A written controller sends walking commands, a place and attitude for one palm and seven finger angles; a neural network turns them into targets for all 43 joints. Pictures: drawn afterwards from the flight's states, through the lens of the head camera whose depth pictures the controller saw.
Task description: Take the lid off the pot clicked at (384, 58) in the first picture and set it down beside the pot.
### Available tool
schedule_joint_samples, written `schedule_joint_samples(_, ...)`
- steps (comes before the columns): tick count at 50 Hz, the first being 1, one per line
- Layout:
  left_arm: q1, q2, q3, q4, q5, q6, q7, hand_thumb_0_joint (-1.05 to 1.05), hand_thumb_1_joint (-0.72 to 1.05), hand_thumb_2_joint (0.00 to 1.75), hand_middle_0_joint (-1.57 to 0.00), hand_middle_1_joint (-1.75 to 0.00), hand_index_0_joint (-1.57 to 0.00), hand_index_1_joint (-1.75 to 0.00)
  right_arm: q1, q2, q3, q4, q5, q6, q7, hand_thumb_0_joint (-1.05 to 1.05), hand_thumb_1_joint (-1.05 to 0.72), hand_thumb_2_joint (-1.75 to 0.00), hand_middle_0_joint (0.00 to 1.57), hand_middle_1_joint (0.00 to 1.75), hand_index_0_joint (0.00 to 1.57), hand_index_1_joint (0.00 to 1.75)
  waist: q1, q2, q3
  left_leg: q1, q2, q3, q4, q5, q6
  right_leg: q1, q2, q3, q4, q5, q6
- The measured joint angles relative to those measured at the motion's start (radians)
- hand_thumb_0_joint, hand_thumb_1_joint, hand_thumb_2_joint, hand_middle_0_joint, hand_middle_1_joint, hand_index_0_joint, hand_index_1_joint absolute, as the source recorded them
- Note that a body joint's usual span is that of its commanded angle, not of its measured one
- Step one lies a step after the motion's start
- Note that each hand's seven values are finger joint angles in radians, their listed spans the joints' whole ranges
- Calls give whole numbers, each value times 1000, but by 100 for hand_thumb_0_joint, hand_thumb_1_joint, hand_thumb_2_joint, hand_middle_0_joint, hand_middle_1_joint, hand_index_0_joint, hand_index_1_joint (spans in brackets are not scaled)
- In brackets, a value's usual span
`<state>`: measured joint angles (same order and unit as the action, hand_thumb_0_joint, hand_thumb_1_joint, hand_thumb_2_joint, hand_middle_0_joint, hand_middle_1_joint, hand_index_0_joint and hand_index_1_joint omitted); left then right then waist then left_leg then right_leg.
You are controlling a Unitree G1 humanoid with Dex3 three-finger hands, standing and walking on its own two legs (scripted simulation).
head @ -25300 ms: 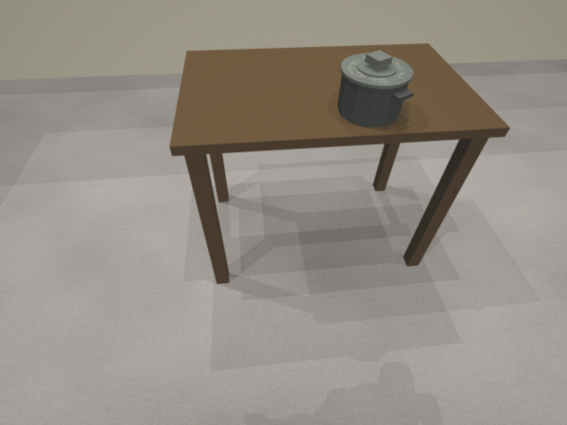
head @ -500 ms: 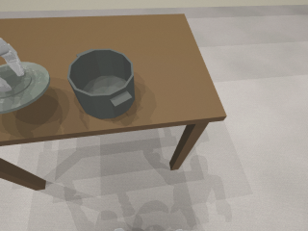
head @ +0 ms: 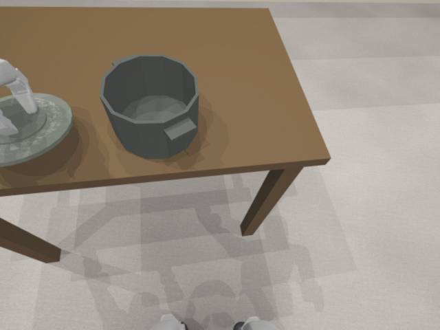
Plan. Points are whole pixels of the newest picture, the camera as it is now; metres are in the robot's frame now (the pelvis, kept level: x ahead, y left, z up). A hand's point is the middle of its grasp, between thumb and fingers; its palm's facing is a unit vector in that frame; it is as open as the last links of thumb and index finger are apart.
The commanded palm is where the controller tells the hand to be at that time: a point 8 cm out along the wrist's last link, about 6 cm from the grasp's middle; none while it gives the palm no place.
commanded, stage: lower the lid onto the table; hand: left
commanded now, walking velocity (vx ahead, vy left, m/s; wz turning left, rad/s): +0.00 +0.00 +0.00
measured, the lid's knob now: (7, 113) +0.50 +0.33 +0.06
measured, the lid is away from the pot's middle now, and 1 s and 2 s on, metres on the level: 0.25 0.24 0.25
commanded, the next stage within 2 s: open the fingers wide in 0.68 s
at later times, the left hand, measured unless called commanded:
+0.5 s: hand (10, 119) +0.49 +0.33 +0.06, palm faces -0.52 -0.15 -0.84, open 7.7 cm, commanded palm +0.56 +0.33 +0.13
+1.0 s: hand (19, 130) +0.47 +0.32 +0.04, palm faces -0.46 -0.13 -0.88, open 7.5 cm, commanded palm +0.51 +0.31 +0.11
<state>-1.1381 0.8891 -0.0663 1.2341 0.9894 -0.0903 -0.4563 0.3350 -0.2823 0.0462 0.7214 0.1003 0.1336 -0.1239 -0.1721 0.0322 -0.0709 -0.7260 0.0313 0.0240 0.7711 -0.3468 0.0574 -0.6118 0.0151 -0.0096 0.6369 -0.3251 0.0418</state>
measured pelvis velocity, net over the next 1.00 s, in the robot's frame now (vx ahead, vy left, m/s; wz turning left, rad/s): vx -0.01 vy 0.00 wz -0.01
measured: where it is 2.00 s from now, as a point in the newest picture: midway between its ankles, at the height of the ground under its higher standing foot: outside the picture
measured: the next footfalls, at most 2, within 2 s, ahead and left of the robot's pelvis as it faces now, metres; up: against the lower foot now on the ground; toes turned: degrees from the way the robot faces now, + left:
none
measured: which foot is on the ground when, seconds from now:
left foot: down 0.00-1.00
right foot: down 0.00-1.00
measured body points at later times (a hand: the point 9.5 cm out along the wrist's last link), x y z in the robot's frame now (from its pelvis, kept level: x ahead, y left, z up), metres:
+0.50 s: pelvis -0.01 +0.01 -0.01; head +0.12 +0.04 +0.42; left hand +0.51 +0.33 +0.11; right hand -0.06 -0.27 -0.11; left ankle +0.01 +0.08 -0.71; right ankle -0.02 -0.16 -0.71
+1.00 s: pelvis -0.01 +0.00 -0.01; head +0.11 +0.03 +0.42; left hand +0.49 +0.32 +0.09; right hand -0.03 -0.28 -0.12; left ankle +0.01 +0.08 -0.71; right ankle -0.02 -0.16 -0.71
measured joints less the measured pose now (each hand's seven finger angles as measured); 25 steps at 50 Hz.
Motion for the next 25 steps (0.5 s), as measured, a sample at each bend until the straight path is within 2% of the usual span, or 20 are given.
schedule_joint_samples(6,11,-1,6,-13,7,-13,11,2,17,76,-58,-97,-69,-100,21,5,0,9,-5,-6,-9,1,-90,-90,20,30,20,30,-5,0,-6,-25,1,0,17,-3,3,-23,1,1,12,0,2)
schedule_joint_samples(11,-8,14,9,25,7,-17,21,2,18,76,-58,-97,-69,-100,30,5,8,11,-2,-6,-11,1,-90,-90,20,30,20,30,-22,-6,-7,-45,4,2,34,-9,4,-44,4,3,29,-4,3)
schedule_joint_samples(18,-7,31,32,28,32,-25,35,2,18,76,-57,-97,-69,-100,46,3,5,15,-10,-5,-16,1,-90,-90,20,30,20,30,-32,-3,-8,-76,10,4,53,-13,6,-74,9,5,41,-4,4)
schedule_joint_samples(25,-24,31,19,44,40,-18,39,2,18,76,-57,-97,-69,-100,57,5,3,19,-14,-3,-14,1,-90,-90,20,30,20,30,-37,3,-11,-104,11,-1,68,-17,6,-97,11,1,51,-7,-1)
